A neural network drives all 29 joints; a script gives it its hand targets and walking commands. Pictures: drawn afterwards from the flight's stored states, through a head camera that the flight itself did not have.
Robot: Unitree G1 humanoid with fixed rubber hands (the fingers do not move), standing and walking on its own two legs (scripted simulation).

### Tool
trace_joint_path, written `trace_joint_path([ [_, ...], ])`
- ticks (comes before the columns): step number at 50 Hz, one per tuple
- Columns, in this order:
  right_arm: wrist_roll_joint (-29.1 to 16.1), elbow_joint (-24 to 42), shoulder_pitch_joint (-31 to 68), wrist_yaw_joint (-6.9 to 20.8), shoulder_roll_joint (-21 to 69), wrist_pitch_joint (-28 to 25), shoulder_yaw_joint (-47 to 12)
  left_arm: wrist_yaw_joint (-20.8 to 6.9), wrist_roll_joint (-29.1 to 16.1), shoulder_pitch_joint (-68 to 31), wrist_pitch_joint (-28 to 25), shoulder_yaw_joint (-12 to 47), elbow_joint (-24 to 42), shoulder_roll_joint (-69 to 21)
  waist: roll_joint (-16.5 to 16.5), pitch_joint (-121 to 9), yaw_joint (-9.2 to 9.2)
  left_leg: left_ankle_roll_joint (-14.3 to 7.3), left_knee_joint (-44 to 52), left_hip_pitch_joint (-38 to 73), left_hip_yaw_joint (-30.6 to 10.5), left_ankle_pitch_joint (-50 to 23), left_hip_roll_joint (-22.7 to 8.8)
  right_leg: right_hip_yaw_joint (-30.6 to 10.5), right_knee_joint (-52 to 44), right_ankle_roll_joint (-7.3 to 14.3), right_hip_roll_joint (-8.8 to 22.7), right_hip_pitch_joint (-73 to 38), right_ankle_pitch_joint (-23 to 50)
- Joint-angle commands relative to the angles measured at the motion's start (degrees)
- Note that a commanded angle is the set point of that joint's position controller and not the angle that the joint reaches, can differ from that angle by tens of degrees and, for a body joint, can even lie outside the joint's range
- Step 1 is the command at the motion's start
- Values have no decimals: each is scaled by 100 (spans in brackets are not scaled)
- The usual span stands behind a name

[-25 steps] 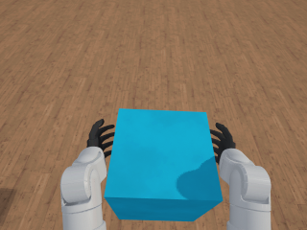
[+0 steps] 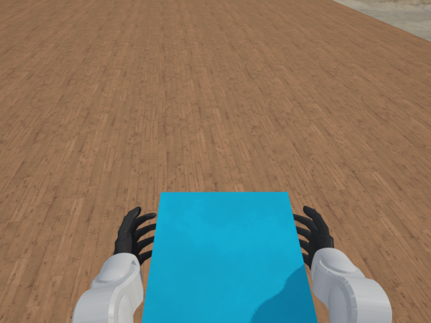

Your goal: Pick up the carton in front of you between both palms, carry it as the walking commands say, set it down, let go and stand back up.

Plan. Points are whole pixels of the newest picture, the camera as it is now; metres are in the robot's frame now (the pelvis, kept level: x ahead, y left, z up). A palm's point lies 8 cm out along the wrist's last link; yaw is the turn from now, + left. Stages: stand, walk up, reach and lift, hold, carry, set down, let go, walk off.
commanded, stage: carry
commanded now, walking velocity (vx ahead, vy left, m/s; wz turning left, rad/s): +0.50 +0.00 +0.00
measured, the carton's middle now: (223, 278) +0.22 +0.00 +0.02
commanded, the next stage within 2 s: none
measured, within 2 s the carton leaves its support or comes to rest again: neither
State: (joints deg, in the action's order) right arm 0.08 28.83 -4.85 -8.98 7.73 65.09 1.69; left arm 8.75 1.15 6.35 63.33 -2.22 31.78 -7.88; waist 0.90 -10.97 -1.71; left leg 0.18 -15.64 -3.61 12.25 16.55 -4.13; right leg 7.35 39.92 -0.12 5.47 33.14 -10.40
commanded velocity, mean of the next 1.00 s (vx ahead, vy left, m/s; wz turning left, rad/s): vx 0.27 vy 0.00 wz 0.00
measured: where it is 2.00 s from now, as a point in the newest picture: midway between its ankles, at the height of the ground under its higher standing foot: (205, 275)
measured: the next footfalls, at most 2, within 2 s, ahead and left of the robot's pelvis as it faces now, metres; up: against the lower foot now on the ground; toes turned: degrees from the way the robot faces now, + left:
right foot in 0.12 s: +0.28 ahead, -0.13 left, +0.00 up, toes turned -11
left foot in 0.52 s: +0.50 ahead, +0.12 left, +0.00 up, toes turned +15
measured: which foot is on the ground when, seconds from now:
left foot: down 0.00-0.14, up 0.16-0.50, down 0.52-1.00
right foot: up 0.00-0.10, down 0.12-0.56, up 0.58-0.88, down 0.90-1.00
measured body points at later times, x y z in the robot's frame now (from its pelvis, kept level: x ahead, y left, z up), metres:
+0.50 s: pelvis +0.33 +0.00 -0.01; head +0.31 +0.01 +0.44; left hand +0.55 +0.17 +0.08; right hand +0.57 -0.14 +0.08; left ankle +0.44 +0.11 -0.73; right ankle +0.25 -0.12 -0.75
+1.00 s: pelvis +0.59 +0.01 -0.02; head +0.55 +0.02 +0.43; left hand +0.82 +0.17 +0.07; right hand +0.83 -0.13 +0.07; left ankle +0.46 +0.11 -0.74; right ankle +0.62 -0.10 -0.75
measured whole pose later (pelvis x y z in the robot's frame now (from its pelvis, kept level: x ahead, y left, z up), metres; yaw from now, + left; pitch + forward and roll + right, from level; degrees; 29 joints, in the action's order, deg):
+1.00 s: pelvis +0.59 +0.01 -0.02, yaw +2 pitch +3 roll -1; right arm 1.3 28.1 -3.8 -9.0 7.6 67.3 2.7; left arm 9.3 1.4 4.2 66.0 -1.8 30.1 -7.7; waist -1.1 -9.3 -0.3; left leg 2.0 -28.6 -5.5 11.6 24.1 -5.6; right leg 11.4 29.7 0.8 3.7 20.1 -8.9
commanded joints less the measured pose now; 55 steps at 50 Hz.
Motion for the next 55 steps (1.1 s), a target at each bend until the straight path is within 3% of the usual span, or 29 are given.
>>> trace_joint_path([
  [1,-883,588,1729,148,3053,-58,-2824,43,-848,-1785,121,3011,231,-3298,-1031,297,94,-470,584,281,-445,-2334,-1003,490,-582,7,-93,17,300],
  [3,-990,920,2079,64,3021,-51,-2861,63,-1010,-1879,151,2936,343,-3233,-906,209,91,-460,411,342,-440,-2200,-1121,480,-763,115,-89,-347,648],
  [5,-1029,933,2280,19,2824,-10,-2892,135,-813,-1716,195,2708,101,-2969,-918,49,278,-261,-881,318,93,-3516,-834,924,-1119,229,-456,-1303,233],
  [6,-895,817,2216,-8,2681,43,-2878,163,-869,-1714,195,2692,96,-3026,-799,-375,351,-30,-1847,-246,361,-3097,-597,741,-1112,245,-490,-2401,6],
  [7,-922,908,2158,-40,2873,33,-2840,142,-1101,-2024,194,2815,356,-3078,74,-862,395,69,-3238,-1358,183,-2065,-299,-508,-1250,556,164,-3697,-804],
  [8,-985,952,2254,-51,2912,73,-2959,146,-933,-1840,180,2713,150,-2833,2113,-1049,302,247,-4670,-2729,-200,752,343,-3216,-2174,1135,1600,-4411,-1312],
  [9,-933,940,2299,-59,2982,83,-2885,87,-1097,-2007,171,2808,219,-3139,1902,-897,300,125,-5659,-3317,-858,1215,284,-3899,-2960,1346,1892,-3949,-1691],
  [11,-1051,810,2463,32,3490,45,-3001,-22,-1185,-2227,153,2856,248,-3537,825,-816,226,-42,-5846,-3481,-1244,603,-201,-2864,-2623,1034,1926,-3629,-56],
  [13,-1011,733,2269,157,3850,-98,-3165,-167,-1159,-2078,71,3041,246,-3914,14,-885,262,-92,-5051,-3172,-1280,194,-489,-1971,-2830,859,1554,-3132,-363],
  [18,-962,784,1849,271,4220,-273,-3196,-345,-1276,-1891,-50,3315,350,-4339,686,-577,253,14,-2894,-2815,-791,-189,-311,-358,-3022,754,1164,-2665,45],
  [21,-988,1096,1878,266,3958,-313,-3206,-301,-1249,-1844,-94,3361,524,-4079,478,-404,287,36,-1744,-2481,-384,-449,-63,-349,-2855,807,1031,-2872,329],
  [23,-945,1037,1738,212,3516,-244,-3229,-258,-1097,-1481,-12,3304,416,-3721,891,-136,320,104,-1288,-2298,-174,-935,-102,7,-2774,640,1019,-2916,108],
  [26,-795,868,1463,138,3060,-70,-2880,-72,-858,-1563,125,3147,373,-3237,409,-326,170,-17,-975,-754,49,-656,-9,214,-1798,362,665,-2186,-565],
  [27,-929,971,1765,113,3053,-62,-2955,-31,-831,-1534,157,3039,362,-3267,-233,-405,75,-189,-800,-45,-443,-187,-305,575,-788,183,472,-1598,-354],
  [28,-902,771,1604,85,2861,-25,-2767,9,-850,-1853,216,3070,621,-2953,-1409,-488,-26,-611,-128,790,-2312,671,-1300,611,655,-113,-124,-409,-931],
  [29,-735,817,1690,19,2742,-6,-2682,25,-855,-1824,298,2945,365,-2918,-2060,-254,-68,-960,636,882,-3900,1057,-2113,200,1682,-129,-334,505,-1879],
  [31,-846,595,1572,38,2946,60,-2673,37,-976,-1858,316,3020,262,-3019,-1145,-243,13,-1216,273,867,-3052,-2248,-2095,-372,2504,-20,-92,916,-2078],
  [32,-1020,747,1742,88,3293,17,-2810,-30,-1025,-1715,270,3005,335,-3347,-562,-748,43,-1227,135,865,-2534,-2731,-1991,-485,2228,-64,33,671,-1862],
  [33,-1009,562,1902,146,3551,-5,-2887,-35,-874,-1874,233,2912,225,-3529,-473,-659,100,-997,191,741,-2299,-3078,-1943,-589,1893,-44,250,478,-1465],
  [36,-1293,1317,2189,319,3930,-214,-3270,-122,-1019,-1660,31,3154,383,-4277,-700,-847,172,-556,-161,761,-1017,-4158,-1402,-311,466,-8,-128,-102,-1013],
  [39,-1272,1137,1991,343,3667,-230,-3263,-81,-808,-1535,25,3065,310,-3957,-1329,-843,105,-492,-129,265,-523,-3534,-1245,114,-413,-49,-308,-976,-463],
  [40,-1213,1046,1809,354,3700,-179,-3317,-62,-785,-1623,-3,3128,583,-3856,-975,-856,96,-508,-50,-62,-428,-3227,-1243,81,-380,-48,-235,-1376,-148],
  [43,-1103,950,1935,298,3267,-28,-3194,-14,-767,-1621,149,3038,520,-3515,-784,-304,168,-183,-597,-448,-15,-2737,-958,326,-1203,-39,-145,-1811,995],
  [48,-588,459,1519,-31,2576,188,-2582,85,-732,-1807,335,2777,410,-2500,314,111,104,313,-935,-1085,-363,-1465,-571,-528,-1161,359,1024,-2600,4871],
  [50,-766,574,1787,6,2907,197,-2941,72,-648,-1205,352,2563,-111,-2886,833,-349,153,330,-1346,-661,-357,-1795,-358,-568,-1251,241,675,-2664,5431],
  [52,-849,646,1811,143,3137,38,-3056,-54,-822,-1540,246,2756,-45,-3334,456,-887,211,450,-1269,-748,-278,-1237,-257,-616,-1070,417,795,-3382,6132],
  [53,-795,553,1986,190,3308,-32,-3005,-157,-843,-1818,147,2867,-8,-3482,907,-894,207,422,-817,-1096,-205,-867,-25,-557,-909,486,729,-3853,6497],
  [54,-802,496,1877,271,3530,-126,-3077,-267,-941,-2032,38,3205,284,-3690,510,-1118,161,364,-420,-1298,-155,-975,82,-610,-772,538,709,-4397,6691],
  [55,-912,735,2212,351,3677,-214,-3221,-338,-1021,-2160,-54,3164,314,-3710,826,-1020,159,371,-278,-948,-101,-1670,92,-567,-653,528,632,-4254,6889],
])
